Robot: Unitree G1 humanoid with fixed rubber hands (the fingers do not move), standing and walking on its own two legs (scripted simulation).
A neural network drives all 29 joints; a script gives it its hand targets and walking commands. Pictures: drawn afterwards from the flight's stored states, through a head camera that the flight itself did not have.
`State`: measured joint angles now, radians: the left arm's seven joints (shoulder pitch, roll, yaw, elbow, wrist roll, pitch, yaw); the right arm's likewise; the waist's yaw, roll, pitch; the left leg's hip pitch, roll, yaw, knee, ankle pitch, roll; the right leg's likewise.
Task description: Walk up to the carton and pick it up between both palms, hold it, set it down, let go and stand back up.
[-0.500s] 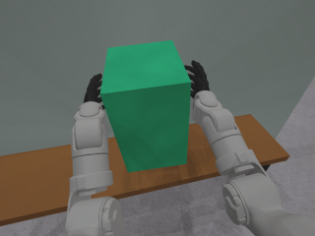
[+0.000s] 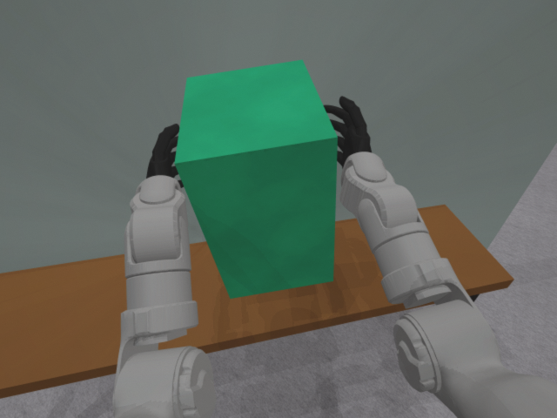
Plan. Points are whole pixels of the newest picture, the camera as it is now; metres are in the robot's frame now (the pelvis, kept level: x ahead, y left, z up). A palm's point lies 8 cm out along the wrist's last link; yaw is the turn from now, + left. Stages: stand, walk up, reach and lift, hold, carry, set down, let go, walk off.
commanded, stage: hold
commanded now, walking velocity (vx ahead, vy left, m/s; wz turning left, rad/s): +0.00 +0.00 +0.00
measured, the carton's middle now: (264, 185) +0.40 +0.01 +0.17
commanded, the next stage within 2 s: set down in 0.68 s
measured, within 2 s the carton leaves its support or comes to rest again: neither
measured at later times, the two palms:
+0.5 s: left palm (168, 179) +0.36 +0.14 +0.21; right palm (358, 157) +0.38 -0.12 +0.23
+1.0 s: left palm (177, 175) +0.37 +0.13 +0.21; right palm (364, 158) +0.38 -0.13 +0.22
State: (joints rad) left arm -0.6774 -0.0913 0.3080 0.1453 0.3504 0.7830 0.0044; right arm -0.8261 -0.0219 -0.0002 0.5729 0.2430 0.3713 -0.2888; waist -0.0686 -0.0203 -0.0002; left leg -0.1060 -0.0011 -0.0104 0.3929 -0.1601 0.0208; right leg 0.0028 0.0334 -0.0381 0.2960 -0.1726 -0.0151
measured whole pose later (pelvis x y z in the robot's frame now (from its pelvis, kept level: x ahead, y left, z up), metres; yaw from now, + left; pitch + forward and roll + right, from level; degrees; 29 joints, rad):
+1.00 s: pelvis +0.00 +0.00 +0.00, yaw +0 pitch -9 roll -1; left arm -0.73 -0.14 0.37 0.23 0.43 0.70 -0.01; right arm -0.83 0.02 -0.10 0.66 0.12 0.26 -0.22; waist -0.07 -0.01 0.04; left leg -0.05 -0.01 0.00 0.37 -0.16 0.02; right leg 0.04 0.02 -0.04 0.33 -0.20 -0.02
